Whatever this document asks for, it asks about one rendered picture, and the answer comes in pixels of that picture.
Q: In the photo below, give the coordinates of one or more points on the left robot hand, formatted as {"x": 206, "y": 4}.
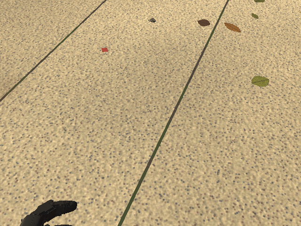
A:
{"x": 47, "y": 211}

